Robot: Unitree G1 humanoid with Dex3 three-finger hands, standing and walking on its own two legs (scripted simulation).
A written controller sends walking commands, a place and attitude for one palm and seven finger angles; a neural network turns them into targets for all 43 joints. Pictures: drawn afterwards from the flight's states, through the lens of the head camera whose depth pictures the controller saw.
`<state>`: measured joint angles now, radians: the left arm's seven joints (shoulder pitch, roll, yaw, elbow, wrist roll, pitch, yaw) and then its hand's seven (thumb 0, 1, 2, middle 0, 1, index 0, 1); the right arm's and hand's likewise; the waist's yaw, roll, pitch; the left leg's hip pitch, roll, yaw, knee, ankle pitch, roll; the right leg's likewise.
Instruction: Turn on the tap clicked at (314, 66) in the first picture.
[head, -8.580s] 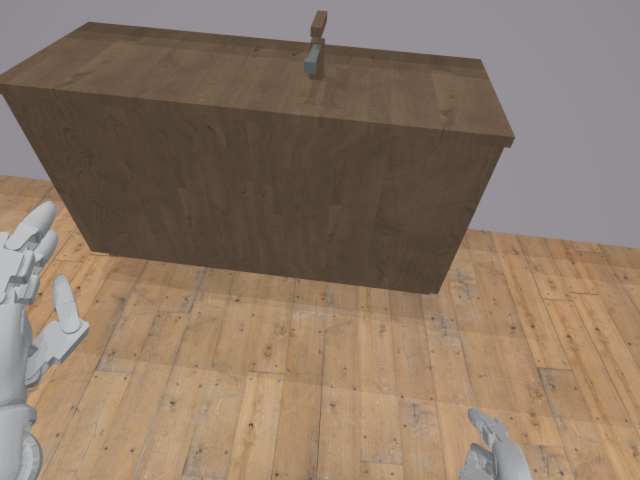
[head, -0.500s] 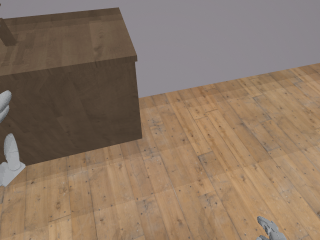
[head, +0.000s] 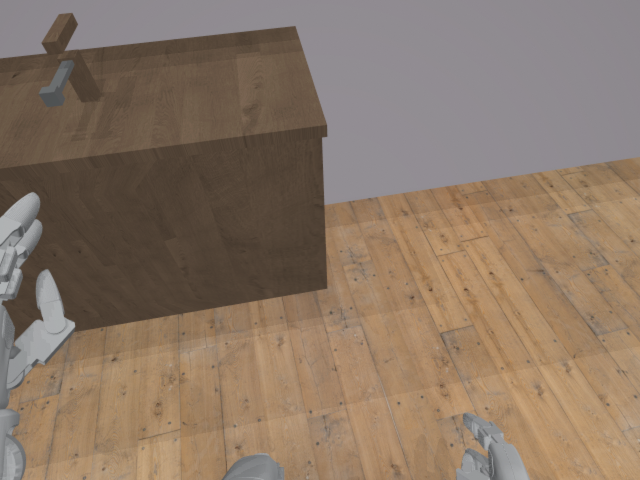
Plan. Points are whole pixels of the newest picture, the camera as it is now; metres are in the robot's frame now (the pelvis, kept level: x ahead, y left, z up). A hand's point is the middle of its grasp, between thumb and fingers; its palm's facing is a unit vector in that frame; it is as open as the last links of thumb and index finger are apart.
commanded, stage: take the last steps up to it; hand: left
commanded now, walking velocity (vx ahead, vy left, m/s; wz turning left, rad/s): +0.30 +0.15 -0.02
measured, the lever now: (52, 96) +0.72 +0.57 +0.08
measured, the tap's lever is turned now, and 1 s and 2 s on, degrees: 0 0 0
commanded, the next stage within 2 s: come to a stop and stand still in 0.90 s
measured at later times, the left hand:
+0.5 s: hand (85, 216) +0.34 +0.27 +0.17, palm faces +0.34 -0.78 -0.52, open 7.4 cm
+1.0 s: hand (55, 144) +0.45 +0.36 +0.18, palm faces +0.37 -0.83 -0.43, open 7.4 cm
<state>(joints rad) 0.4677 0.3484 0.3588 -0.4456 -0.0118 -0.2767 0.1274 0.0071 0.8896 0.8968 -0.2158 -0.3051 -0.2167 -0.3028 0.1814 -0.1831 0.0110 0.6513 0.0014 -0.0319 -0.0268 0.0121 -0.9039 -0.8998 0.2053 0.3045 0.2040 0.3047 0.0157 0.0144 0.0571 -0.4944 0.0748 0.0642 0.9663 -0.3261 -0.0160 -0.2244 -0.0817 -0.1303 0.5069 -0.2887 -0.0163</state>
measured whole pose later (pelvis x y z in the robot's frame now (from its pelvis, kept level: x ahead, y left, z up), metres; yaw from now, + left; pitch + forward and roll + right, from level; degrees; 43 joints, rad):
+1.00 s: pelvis +0.21 +0.13 -0.01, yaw -3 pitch +0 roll +1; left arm 0.43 0.41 0.41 -0.52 -0.03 -0.25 0.15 0.01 0.89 0.90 -0.21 -0.30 -0.22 -0.30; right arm 0.17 -0.14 0.00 0.59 0.02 -0.10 -0.03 0.01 -0.91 -0.90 0.20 0.30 0.20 0.30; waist -0.01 -0.03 0.06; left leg -0.32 0.05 0.17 0.55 -0.22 0.03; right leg -0.43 -0.08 -0.11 1.00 -0.47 0.02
